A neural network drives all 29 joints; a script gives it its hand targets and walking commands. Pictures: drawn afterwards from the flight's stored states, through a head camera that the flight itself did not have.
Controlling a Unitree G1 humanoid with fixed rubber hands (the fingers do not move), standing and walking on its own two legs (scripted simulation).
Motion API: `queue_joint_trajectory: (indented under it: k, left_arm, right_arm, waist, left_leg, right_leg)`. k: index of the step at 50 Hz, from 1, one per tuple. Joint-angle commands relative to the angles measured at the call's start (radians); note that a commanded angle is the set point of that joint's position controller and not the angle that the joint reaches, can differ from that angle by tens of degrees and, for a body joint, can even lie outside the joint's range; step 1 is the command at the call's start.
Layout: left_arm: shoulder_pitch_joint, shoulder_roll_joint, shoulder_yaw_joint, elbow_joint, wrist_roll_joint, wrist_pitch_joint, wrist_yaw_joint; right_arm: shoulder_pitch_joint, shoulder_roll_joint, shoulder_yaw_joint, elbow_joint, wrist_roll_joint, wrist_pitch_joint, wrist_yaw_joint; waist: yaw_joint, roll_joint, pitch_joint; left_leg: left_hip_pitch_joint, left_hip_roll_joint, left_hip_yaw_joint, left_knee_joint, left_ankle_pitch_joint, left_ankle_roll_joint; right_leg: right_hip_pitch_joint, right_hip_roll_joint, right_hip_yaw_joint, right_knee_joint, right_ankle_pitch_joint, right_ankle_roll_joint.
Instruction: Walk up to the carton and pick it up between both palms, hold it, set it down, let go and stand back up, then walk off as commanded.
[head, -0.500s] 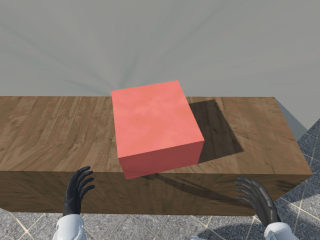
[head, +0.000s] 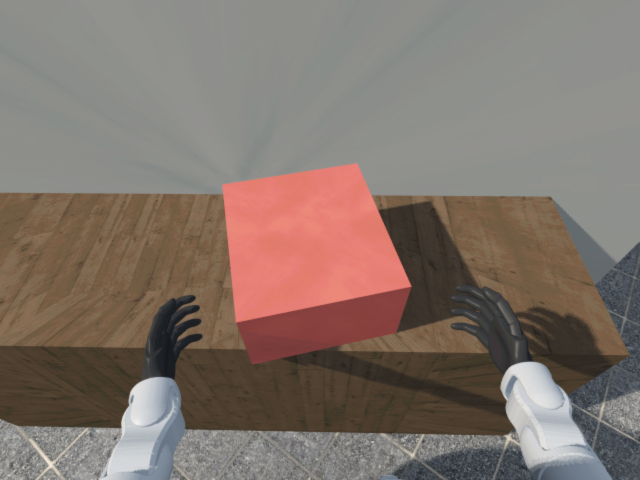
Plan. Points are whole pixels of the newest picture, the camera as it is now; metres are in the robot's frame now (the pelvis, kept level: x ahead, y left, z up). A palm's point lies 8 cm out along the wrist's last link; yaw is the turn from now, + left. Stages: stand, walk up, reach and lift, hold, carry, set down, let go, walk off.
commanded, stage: reach and lift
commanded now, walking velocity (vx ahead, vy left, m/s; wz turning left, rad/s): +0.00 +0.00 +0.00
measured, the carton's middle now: (308, 257) +0.50 +0.03 -0.09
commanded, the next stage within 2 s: none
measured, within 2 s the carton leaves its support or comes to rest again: neither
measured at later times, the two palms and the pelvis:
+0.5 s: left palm (174, 299) +0.35 +0.20 +0.03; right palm (488, 283) +0.36 -0.21 +0.04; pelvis +0.00 +0.00 +0.00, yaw +0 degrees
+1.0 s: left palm (181, 249) +0.42 +0.20 +0.05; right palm (474, 230) +0.43 -0.20 +0.06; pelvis +0.02 +0.00 +0.00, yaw +0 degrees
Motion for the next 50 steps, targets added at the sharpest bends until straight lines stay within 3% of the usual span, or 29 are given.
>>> queue_joint_trajectory:
  k: [1, 3, 4, 5, 8, 9, 12, 13, 14, 15, 17, 21, 22, 23, 26, 28, 30, 31, 35, 37, 38, 41, 42, 43, 45, 46, 47, 48, 50]
  left_arm:
    - [-0.404, 0.143, 0.122, -0.179, -0.018, -0.039, 0.018]
    - [-0.409, 0.157, 0.153, -0.097, -0.013, -0.025, 0.013]
    - [-0.467, 0.157, 0.137, -0.076, -0.011, -0.017, 0.016]
    - [-0.455, 0.154, 0.145, -0.130, -0.020, -0.022, 0.016]
    - [-0.544, 0.144, 0.121, 0.000, -0.039, -0.001, 0.011]
    - [-0.593, 0.165, 0.131, -0.004, -0.027, 0.005, 0.017]
    - [-0.591, 0.173, 0.142, -0.023, -0.026, 0.015, 0.024]
    - [-0.629, 0.172, 0.143, 0.013, -0.020, 0.014, 0.023]
    - [-0.637, 0.173, 0.160, 0.033, -0.020, 0.024, 0.019]
    - [-0.645, 0.169, 0.146, 0.099, -0.025, 0.039, 0.007]
    - [-0.720, 0.204, 0.153, 0.033, -0.038, 0.018, 0.008]
    - [-0.810, 0.223, 0.138, 0.045, -0.058, 0.034, 0.028]
    - [-0.801, 0.227, 0.148, 0.127, -0.053, 0.040, 0.023]
    - [-0.842, 0.217, 0.122, 0.065, -0.057, 0.042, 0.026]
    - [-0.855, 0.206, 0.117, 0.200, -0.061, 0.053, 0.028]
    - [-0.950, 0.230, 0.082, 0.144, -0.107, 0.046, 0.028]
    - [-0.949, 0.274, 0.126, 0.107, -0.086, 0.043, 0.025]
    - [-0.982, 0.289, 0.125, 0.197, -0.093, 0.058, 0.014]
    - [-0.998, 0.257, 0.107, 0.200, -0.081, 0.066, 0.020]
    - [-1.033, 0.243, 0.098, 0.274, -0.093, 0.082, 0.012]
    - [-1.068, 0.267, 0.107, 0.284, -0.111, 0.078, 0.008]
    - [-1.086, 0.297, 0.111, 0.272, -0.113, 0.065, 0.011]
    - [-1.100, 0.301, 0.116, 0.297, -0.106, 0.081, 0.005]
    - [-1.126, 0.295, 0.117, 0.317, -0.110, 0.071, 0.000]
    - [-1.088, 0.288, 0.121, 0.300, -0.101, 0.069, -0.005]
    - [-1.118, 0.308, 0.137, 0.306, -0.087, 0.075, -0.002]
    - [-1.097, 0.312, 0.153, 0.346, -0.102, 0.087, -0.005]
    - [-1.085, 0.283, 0.158, 0.407, -0.082, 0.098, -0.017]
    - [-1.087, 0.283, 0.163, 0.358, -0.079, 0.061, -0.025]
  right_arm:
    - [-0.457, -0.242, 0.012, -0.211, 0.071, -0.041, -0.020]
    - [-0.483, -0.207, 0.075, -0.195, 0.091, -0.018, -0.021]
    - [-0.540, -0.226, 0.062, -0.182, 0.088, -0.010, -0.023]
    - [-0.529, -0.245, 0.048, -0.189, 0.087, -0.013, -0.026]
    - [-0.616, -0.255, 0.040, -0.124, 0.090, 0.009, -0.029]
    - [-0.654, -0.263, 0.038, -0.116, 0.096, 0.021, -0.027]
    - [-0.697, -0.253, 0.097, -0.151, 0.135, 0.032, -0.037]
    - [-0.711, -0.257, 0.085, -0.092, 0.128, 0.029, -0.039]
    - [-0.738, -0.263, 0.092, -0.091, 0.134, 0.031, -0.036]
    - [-0.745, -0.248, 0.114, -0.063, 0.132, 0.041, -0.040]
    - [-0.775, -0.246, 0.095, -0.090, 0.129, 0.052, -0.056]
    - [-0.873, -0.292, 0.095, -0.044, 0.146, 0.074, -0.049]
    - [-0.876, -0.259, 0.121, 0.004, 0.140, 0.090, -0.050]
    - [-0.905, -0.249, 0.106, -0.062, 0.152, 0.082, -0.058]
    - [-0.941, -0.276, 0.117, 0.080, 0.156, 0.109, -0.048]
    - [-0.997, -0.273, 0.109, 0.030, 0.159, 0.120, -0.051]
    - [-1.031, -0.287, 0.133, -0.053, 0.171, 0.104, -0.070]
    - [-1.067, -0.273, 0.137, 0.000, 0.165, 0.119, -0.071]
    - [-1.071, -0.308, 0.122, 0.086, 0.172, 0.132, -0.072]
    - [-1.122, -0.293, 0.146, 0.139, 0.174, 0.147, -0.070]
    - [-1.154, -0.284, 0.167, 0.134, 0.178, 0.152, -0.073]
    - [-1.175, -0.302, 0.165, 0.062, 0.180, 0.140, -0.080]
    - [-1.197, -0.311, 0.145, 0.123, 0.175, 0.145, -0.084]
    - [-1.223, -0.307, 0.169, 0.105, 0.193, 0.139, -0.082]
    - [-1.194, -0.310, 0.175, 0.153, 0.198, 0.136, -0.085]
    - [-1.227, -0.322, 0.165, 0.140, 0.197, 0.135, -0.086]
    - [-1.237, -0.295, 0.227, 0.112, 0.219, 0.143, -0.086]
    - [-1.202, -0.286, 0.217, 0.229, 0.210, 0.160, -0.089]
    - [-1.225, -0.274, 0.224, 0.147, 0.203, 0.132, -0.098]
  waist:
    - [0.099, -0.005, -0.553]
    - [0.154, -0.049, -0.524]
    - [0.149, -0.011, -0.516]
    - [0.132, -0.047, -0.559]
    - [0.132, -0.037, -0.502]
    - [0.157, 0.014, -0.536]
    - [0.179, -0.043, -0.633]
    - [0.163, -0.014, -0.603]
    - [0.199, -0.011, -0.598]
    - [0.181, -0.052, -0.553]
    - [0.157, -0.044, -0.616]
    - [0.173, -0.011, -0.653]
    - [0.192, -0.034, -0.617]
    - [0.170, 0.001, -0.706]
    - [0.182, -0.012, -0.607]
    - [0.167, 0.015, -0.668]
    - [0.181, 0.002, -0.819]
    - [0.177, -0.044, -0.764]
    - [0.176, 0.044, -0.763]
    - [0.182, 0.009, -0.711]
    - [0.208, 0.012, -0.767]
    - [0.186, -0.024, -0.906]
    - [0.183, -0.025, -0.828]
    - [0.215, 0.002, -0.878]
    - [0.195, 0.014, -0.896]
    - [0.212, 0.033, -0.918]
    - [0.238, -0.056, -0.895]
    - [0.219, -0.049, -0.794]
    - [0.226, -0.060, -0.910]
  left_leg:
    - [-0.089, -0.065, 0.012, -0.237, 0.147, 0.010]
    - [-0.140, -0.067, 0.025, -0.230, 0.159, 0.028]
    - [-0.165, -0.065, 0.020, -0.237, 0.129, 0.024]
    - [-0.138, -0.064, 0.021, -0.234, 0.183, 0.018]
    - [-0.179, -0.059, 0.016, -0.236, 0.130, 0.016]
    - [-0.169, -0.057, 0.021, -0.233, 0.109, 0.012]
    - [-0.201, -0.056, 0.026, -0.192, 0.207, 0.019]
    - [-0.191, -0.054, 0.014, -0.196, 0.208, 0.014]
    - [-0.198, -0.056, 0.026, -0.198, 0.219, 0.016]
    - [-0.228, -0.055, 0.032, -0.195, 0.199, 0.024]
    - [-0.235, -0.060, 0.033, -0.189, 0.190, 0.025]
    - [-0.219, -0.050, 0.030, -0.194, 0.209, 0.016]
    - [-0.257, -0.055, 0.033, -0.186, 0.162, 0.023]
    - [-0.278, -0.056, 0.023, -0.167, 0.206, 0.016]
    - [-0.230, -0.045, 0.030, -0.171, 0.174, 0.007]
    - [-0.273, -0.049, 0.023, -0.160, 0.144, 0.013]
    - [-0.269, -0.056, 0.039, -0.123, 0.297, 0.005]
    - [-0.320, -0.056, 0.033, -0.122, 0.268, 0.018]
    - [-0.240, -0.045, 0.031, -0.132, 0.309, -0.009]
    - [-0.286, -0.039, 0.032, -0.132, 0.282, -0.003]
    - [-0.303, -0.043, 0.039, -0.123, 0.278, 0.002]
    - [-0.290, -0.048, 0.042, -0.086, 0.377, -0.004]
    - [-0.320, -0.052, 0.040, -0.073, 0.389, -0.005]
    - [-0.306, -0.048, 0.043, -0.076, 0.413, -0.012]
    - [-0.278, -0.054, 0.041, -0.058, 0.492, -0.026]
    - [-0.262, -0.048, 0.048, -0.063, 0.505, -0.023]
    - [-0.322, -0.052, 0.059, -0.056, 0.475, -0.006]
    - [-0.351, -0.055, 0.049, -0.067, 0.426, -0.009]
    - [-0.355, -0.055, 0.054, -0.061, 0.464, -0.007]
  right_leg:
    - [0.370, 0.049, 0.103, -0.212, 0.243, 0.026]
    - [0.399, 0.041, 0.124, -0.211, 0.265, 0.036]
    - [0.371, 0.046, 0.118, -0.209, 0.234, 0.030]
    - [0.408, 0.054, 0.109, -0.202, 0.299, 0.031]
    - [0.343, 0.052, 0.104, -0.201, 0.215, 0.024]
    - [0.302, 0.051, 0.103, -0.199, 0.167, 0.020]
    - [0.367, 0.064, 0.118, -0.164, 0.314, 0.028]
    - [0.342, 0.066, 0.119, -0.167, 0.301, 0.026]
    - [0.349, 0.060, 0.119, -0.158, 0.295, 0.024]
    - [0.342, 0.057, 0.125, -0.180, 0.275, 0.037]
    - [0.391, 0.054, 0.136, -0.166, 0.297, 0.035]
    - [0.307, 0.066, 0.106, -0.166, 0.279, 0.018]
    - [0.310, 0.059, 0.131, -0.170, 0.228, 0.025]
    - [0.321, 0.068, 0.119, -0.143, 0.318, 0.021]
    - [0.225, 0.072, 0.114, -0.156, 0.210, 0.021]
    - [0.217, 0.066, 0.116, -0.150, 0.183, 0.017]
    - [0.341, 0.072, 0.114, -0.115, 0.409, 0.026]
    - [0.347, 0.073, 0.134, -0.117, 0.394, 0.035]
    - [0.257, 0.081, 0.105, -0.134, 0.368, 0.016]
    - [0.250, 0.089, 0.100, -0.123, 0.337, 0.021]
    - [0.257, 0.074, 0.115, -0.124, 0.326, 0.024]
    - [0.316, 0.086, 0.101, -0.096, 0.476, 0.028]
    - [0.285, 0.081, 0.102, -0.092, 0.494, 0.033]
    - [0.284, 0.085, 0.094, -0.083, 0.489, 0.030]
    - [0.297, 0.084, 0.098, -0.087, 0.592, 0.031]
    - [0.271, 0.087, 0.093, -0.089, 0.587, 0.034]
    - [0.329, 0.092, 0.099, -0.080, 0.614, 0.046]
    - [0.296, 0.080, 0.104, -0.086, 0.587, 0.045]
    - [0.362, 0.083, 0.113, -0.064, 0.669, 0.052]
